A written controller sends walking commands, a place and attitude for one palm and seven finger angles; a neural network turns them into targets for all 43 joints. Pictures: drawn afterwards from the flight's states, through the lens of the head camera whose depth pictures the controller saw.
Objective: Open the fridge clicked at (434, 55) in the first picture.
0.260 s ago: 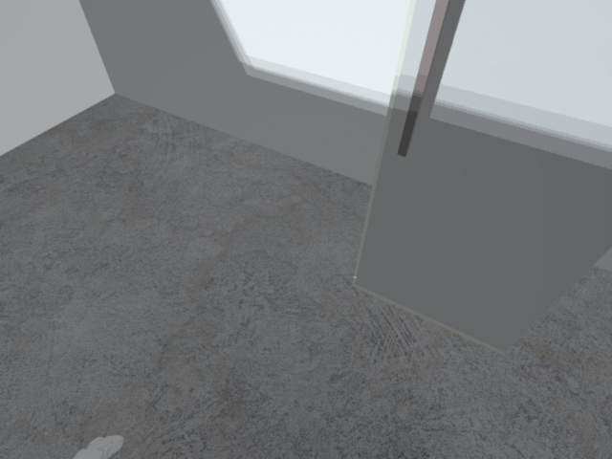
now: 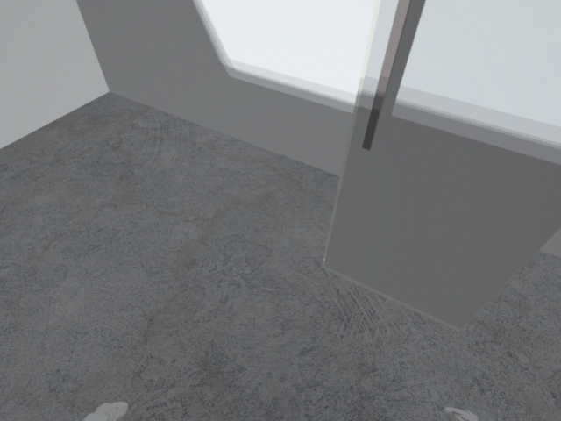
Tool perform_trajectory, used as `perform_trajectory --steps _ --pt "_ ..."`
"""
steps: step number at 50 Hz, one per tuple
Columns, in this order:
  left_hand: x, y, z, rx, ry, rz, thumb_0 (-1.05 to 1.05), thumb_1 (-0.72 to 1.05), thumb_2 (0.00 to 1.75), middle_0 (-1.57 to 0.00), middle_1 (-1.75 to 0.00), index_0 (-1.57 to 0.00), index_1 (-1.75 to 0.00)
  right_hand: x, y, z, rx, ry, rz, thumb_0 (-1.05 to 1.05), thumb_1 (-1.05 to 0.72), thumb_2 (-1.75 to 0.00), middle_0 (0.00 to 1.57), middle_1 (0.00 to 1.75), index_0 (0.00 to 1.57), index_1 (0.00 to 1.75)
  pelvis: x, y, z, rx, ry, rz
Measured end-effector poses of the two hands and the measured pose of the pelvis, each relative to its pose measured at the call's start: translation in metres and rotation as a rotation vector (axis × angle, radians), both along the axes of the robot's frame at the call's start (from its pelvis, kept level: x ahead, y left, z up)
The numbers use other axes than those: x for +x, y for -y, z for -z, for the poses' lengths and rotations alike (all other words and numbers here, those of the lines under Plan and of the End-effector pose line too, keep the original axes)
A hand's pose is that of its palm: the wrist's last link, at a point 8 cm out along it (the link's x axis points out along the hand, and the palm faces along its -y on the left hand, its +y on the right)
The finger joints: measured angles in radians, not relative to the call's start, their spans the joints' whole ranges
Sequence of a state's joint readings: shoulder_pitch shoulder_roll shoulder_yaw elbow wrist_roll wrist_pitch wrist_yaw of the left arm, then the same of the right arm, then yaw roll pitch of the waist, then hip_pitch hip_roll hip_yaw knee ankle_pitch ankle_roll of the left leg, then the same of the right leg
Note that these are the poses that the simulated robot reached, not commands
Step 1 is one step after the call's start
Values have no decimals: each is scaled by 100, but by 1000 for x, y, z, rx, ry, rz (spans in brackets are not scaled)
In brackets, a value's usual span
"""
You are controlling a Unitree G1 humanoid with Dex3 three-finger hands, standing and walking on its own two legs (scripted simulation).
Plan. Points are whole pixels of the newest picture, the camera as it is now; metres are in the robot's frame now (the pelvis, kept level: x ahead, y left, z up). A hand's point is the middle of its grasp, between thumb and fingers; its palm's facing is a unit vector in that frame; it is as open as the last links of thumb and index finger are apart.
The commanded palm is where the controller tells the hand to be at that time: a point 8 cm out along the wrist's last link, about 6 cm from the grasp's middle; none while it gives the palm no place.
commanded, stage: stand and wait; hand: left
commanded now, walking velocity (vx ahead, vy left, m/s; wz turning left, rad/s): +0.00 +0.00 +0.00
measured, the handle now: (387, 73) +0.78 -0.18 +0.15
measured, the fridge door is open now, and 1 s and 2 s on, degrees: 0 0 0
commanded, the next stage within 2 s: look at it before walking up in 0.56 s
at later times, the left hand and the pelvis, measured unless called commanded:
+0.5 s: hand out of the picture +0.06 +0.24 -0.15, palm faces -0.03 -0.94 -0.34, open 7.4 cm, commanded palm none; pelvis -0.02 -0.01 +0.01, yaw +0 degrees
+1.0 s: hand out of the picture +0.06 +0.23 -0.15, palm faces -0.03 -0.94 -0.33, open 7.4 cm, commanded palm none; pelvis -0.02 -0.02 +0.01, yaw +0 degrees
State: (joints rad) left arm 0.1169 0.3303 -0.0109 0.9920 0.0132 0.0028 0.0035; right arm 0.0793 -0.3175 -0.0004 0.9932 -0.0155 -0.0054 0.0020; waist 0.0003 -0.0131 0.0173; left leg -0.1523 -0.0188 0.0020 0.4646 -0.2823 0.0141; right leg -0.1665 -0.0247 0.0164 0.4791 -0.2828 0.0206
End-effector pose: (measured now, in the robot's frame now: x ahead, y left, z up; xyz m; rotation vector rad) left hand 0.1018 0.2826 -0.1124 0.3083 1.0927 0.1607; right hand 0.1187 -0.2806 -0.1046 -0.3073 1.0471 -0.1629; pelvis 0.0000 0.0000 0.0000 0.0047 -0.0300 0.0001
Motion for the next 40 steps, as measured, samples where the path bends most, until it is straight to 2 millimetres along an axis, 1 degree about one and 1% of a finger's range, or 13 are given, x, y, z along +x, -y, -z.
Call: perform_trajectory --steps 4,11,17,25,40 --pt "-12 2 3 -2 -31 -10 1 91 90 -20 -30 -20 -30 -10 5 1 -5 -29 10 1 -90 -90 21 30 20 30 -3 3 -1 0 2 0" --pt "-35 0 4 8 -88 -30 1 91 90 -20 -30 -20 -30 -36 16 5 -16 -95 36 1 -91 -90 21 30 20 30 -8 6 -3 -1 6 1" --pt "-46 -1 3 19 -115 -38 1 91 90 -20 -30 -20 -30 -56 22 9 -16 -142 53 1 -91 -90 21 30 20 30 -12 9 -4 0 9 1" --pt "-48 0 0 25 -109 -37 1 91 90 -20 -30 -20 -30 -70 24 11 -7 -164 65 1 -91 -90 21 30 20 30 -17 12 -5 0 12 1" --pt "-43 9 -1 13 -87 -23 1 91 90 -20 -30 -20 -30 -74 26 10 -2 -156 66 1 -91 -90 21 30 20 30 -22 16 -6 1 10 3"
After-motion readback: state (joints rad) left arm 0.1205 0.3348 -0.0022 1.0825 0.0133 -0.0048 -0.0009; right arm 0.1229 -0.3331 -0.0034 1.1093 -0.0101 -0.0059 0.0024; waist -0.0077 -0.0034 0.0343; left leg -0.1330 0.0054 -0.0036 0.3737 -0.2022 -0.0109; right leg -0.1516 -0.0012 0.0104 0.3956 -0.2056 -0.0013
